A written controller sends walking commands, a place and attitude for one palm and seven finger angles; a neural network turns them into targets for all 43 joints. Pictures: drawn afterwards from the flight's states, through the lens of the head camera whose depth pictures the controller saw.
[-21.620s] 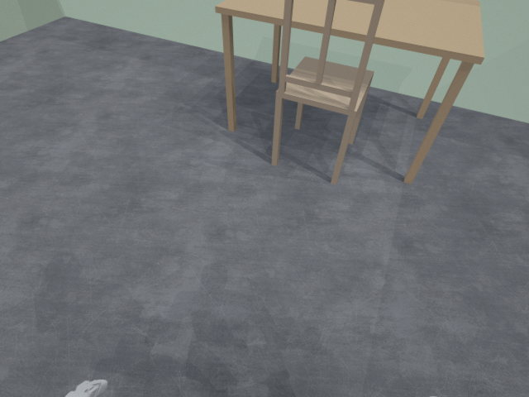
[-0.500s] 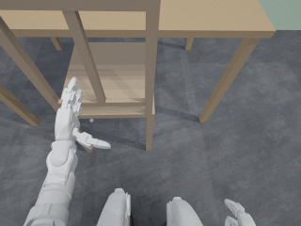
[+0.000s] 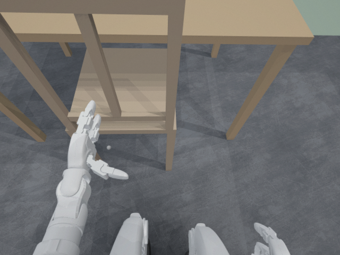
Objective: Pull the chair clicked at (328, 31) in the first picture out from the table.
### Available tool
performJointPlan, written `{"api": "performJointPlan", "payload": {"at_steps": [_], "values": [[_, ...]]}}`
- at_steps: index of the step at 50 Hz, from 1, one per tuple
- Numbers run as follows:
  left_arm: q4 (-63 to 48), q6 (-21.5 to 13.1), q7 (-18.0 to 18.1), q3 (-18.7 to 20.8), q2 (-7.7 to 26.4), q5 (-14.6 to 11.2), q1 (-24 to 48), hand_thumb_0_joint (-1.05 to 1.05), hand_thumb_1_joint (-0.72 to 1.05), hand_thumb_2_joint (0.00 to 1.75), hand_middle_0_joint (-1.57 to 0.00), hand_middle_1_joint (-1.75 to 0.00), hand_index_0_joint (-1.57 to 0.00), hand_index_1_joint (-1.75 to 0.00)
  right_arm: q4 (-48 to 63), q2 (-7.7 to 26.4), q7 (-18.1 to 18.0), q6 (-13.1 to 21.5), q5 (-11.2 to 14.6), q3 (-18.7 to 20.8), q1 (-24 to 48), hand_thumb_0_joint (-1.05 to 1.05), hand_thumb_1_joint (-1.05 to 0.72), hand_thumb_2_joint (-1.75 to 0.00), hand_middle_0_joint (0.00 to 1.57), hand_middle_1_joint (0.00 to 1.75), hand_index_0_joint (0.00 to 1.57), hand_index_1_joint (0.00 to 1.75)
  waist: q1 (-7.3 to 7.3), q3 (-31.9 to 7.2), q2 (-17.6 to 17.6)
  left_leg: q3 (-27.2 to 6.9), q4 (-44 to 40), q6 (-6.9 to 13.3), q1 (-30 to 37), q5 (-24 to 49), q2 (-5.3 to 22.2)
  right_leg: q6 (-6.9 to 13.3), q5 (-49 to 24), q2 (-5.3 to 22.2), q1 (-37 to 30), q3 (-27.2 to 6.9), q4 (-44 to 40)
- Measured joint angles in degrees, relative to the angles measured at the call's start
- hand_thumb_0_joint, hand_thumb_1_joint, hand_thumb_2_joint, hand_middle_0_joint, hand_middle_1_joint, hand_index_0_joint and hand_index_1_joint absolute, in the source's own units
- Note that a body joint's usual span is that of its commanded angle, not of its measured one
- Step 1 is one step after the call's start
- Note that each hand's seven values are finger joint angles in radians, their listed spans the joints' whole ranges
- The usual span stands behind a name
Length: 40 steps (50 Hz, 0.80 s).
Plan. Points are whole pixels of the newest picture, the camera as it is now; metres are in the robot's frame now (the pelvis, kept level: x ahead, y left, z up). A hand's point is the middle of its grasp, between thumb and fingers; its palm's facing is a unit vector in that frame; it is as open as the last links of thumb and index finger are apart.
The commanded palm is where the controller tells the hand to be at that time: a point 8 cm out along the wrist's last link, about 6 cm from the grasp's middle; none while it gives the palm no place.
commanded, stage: aim the fingers beside a spindle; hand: left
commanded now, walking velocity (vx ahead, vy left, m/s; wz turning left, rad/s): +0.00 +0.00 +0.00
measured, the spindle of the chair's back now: (104, 76) +0.52 +0.18 +0.07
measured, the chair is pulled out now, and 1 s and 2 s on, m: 0.00 0.00 0.00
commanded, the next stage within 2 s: push the fingers through the gap in 1.26 s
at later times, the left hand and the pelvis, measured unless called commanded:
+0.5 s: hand (108, 141) +0.36 +0.15 +0.03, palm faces +0.04 -1.00 -0.04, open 16.9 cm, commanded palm +0.34 +0.20 +0.02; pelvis +0.00 +0.00 +0.00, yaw +0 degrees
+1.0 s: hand (109, 147) +0.35 +0.15 +0.02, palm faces +0.00 -1.00 -0.02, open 16.9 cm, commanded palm +0.33 +0.19 +0.02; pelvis +0.00 +0.00 +0.00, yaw +0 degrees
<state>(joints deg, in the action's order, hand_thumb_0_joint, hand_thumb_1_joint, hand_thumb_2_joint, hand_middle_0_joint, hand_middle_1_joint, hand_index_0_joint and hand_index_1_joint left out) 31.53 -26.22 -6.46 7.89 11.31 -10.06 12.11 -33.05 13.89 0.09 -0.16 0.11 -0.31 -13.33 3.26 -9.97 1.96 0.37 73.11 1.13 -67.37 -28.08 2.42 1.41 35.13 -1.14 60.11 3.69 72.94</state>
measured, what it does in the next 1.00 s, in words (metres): stands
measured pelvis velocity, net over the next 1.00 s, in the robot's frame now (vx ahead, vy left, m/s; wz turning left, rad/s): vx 0.00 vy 0.00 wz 0.01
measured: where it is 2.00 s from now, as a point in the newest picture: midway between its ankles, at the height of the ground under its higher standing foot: outside the picture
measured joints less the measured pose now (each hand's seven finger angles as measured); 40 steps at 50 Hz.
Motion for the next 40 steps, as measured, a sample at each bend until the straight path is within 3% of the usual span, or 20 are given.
{"api": "performJointPlan", "payload": {"at_steps": [7,12,16,21,25,30,34,40], "values": [[-3.07,-3.46,2.57,0.42,0.02,1.83,0.45,-0.01,-0.50,0.30,-0.06,-0.08,-0.06,-0.08,-0.92,-0.12,-0.32,0.81,-0.72,0.16,0.72,0.00,-0.90,-0.90,0.20,0.30,0.20,0.30,0.08,0.20,-0.30,-0.26,0.84,-0.05,-0.46,-0.21,0.02,0.04,0.22,-0.05,0.29,0.23,0.71],[0.70,-1.26,1.70,0.39,1.26,1.43,3.64,-0.01,-0.50,0.30,-0.06,-0.08,-0.06,-0.08,-0.86,-0.01,0.06,0.15,-0.37,-0.05,0.72,0.00,-0.90,-0.90,0.20,0.30,0.20,0.30,0.25,-0.12,0.09,-0.46,0.90,-0.03,-0.78,-0.03,-0.10,0.05,0.12,0.04,0.50,0.44,0.73],[1.14,0.66,0.81,-0.39,0.27,0.69,2.51,-0.01,-0.50,0.30,-0.06,-0.08,-0.06,-0.08,-0.21,-0.05,0.13,-0.24,-0.03,-0.09,0.23,0.00,-0.90,-0.90,0.20,0.30,0.20,0.30,0.40,-0.14,0.11,-0.15,0.39,0.08,-0.57,0.14,-0.04,-0.06,-0.15,0.00,0.47,0.12,0.28],[-3.28,-1.22,2.94,-0.78,-1.18,1.71,-1.02,-0.01,-0.50,0.30,-0.06,-0.08,-0.06,-0.08,0.03,-0.29,0.06,0.03,-0.48,0.18,-0.21,0.00,-0.90,-0.90,0.20,0.30,0.20,0.30,0.43,0.21,0.02,0.27,-0.12,0.10,0.33,0.10,0.10,-0.14,-0.26,-0.10,-0.18,-0.33,-0.12],[-2.16,-3.21,4.37,-0.30,-0.35,2.79,0.83,-0.01,-0.50,0.30,-0.06,-0.08,-0.07,-0.08,-0.78,-0.26,0.12,0.16,-0.74,-0.01,-0.12,0.00,-0.90,-0.90,0.20,0.30,0.20,0.30,0.23,0.15,0.09,0.04,0.10,0.02,0.31,0.10,-0.04,-0.06,-0.09,0.00,-0.26,-0.09,0.17],[2.48,-1.62,2.58,0.03,0.95,1.90,4.66,-0.01,-0.50,0.30,-0.06,-0.08,-0.06,-0.08,-1.02,-0.11,0.25,-0.07,-0.42,-0.24,0.13,0.00,-0.90,-0.90,0.20,0.30,0.20,0.30,0.32,0.13,0.15,-0.34,0.72,-0.09,-0.79,0.16,-0.13,0.13,0.05,0.06,0.69,0.29,0.82],[0.52,-0.08,1.27,-0.43,0.00,0.83,2.56,-0.01,-0.50,0.30,-0.06,-0.08,-0.06,-0.08,-0.37,-0.17,0.22,-0.25,-0.27,0.14,-0.10,0.00,-0.90,-0.90,0.20,0.30,0.20,0.30,0.42,0.17,0.12,-0.03,0.47,-0.12,-0.79,0.13,0.05,0.14,-0.06,-0.09,0.91,-0.05,0.65],[-4.09,-2.22,2.94,-0.09,-0.95,1.75,-1.93,-0.01,-0.50,0.30,-0.06,-0.08,-0.07,-0.08,-0.30,-0.34,0.08,-0.25,-0.51,0.28,-0.38,0.00,-0.90,-0.90,0.20,0.30,0.20,0.30,0.06,0.03,-0.18,0.48,-0.58,-0.16,1.04,0.06,0.20,0.10,-0.12,-0.22,-0.57,-0.58,-0.19]]}}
